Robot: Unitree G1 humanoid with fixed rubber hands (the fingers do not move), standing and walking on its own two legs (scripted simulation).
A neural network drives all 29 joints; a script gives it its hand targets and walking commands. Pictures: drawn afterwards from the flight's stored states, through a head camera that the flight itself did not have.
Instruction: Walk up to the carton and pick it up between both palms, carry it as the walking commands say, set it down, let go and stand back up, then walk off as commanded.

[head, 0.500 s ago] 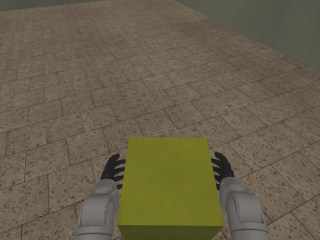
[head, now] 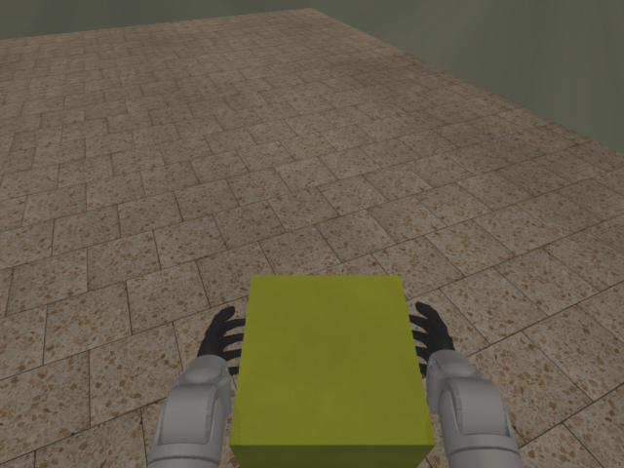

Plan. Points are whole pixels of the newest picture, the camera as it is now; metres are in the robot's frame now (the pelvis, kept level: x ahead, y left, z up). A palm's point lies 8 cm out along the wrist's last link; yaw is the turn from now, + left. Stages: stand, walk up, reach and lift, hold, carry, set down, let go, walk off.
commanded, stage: carry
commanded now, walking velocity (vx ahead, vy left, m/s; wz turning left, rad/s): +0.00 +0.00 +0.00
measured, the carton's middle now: (324, 392) +0.27 +0.00 -0.04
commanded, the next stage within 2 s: hold in 0.46 s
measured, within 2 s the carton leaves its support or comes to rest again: neither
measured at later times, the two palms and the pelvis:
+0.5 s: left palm (211, 364) +0.27 +0.14 +0.04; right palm (437, 359) +0.27 -0.14 +0.03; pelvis +0.00 +0.00 +0.00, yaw +0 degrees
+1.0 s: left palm (214, 378) +0.25 +0.13 +0.04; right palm (448, 374) +0.25 -0.15 +0.04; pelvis -0.03 -0.01 +0.00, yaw +1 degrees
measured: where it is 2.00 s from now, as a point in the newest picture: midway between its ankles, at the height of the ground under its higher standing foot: outside the picture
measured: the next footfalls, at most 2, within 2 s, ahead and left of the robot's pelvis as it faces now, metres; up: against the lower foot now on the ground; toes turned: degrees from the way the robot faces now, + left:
none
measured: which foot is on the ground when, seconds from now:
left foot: down 0.00-1.00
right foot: down 0.00-1.00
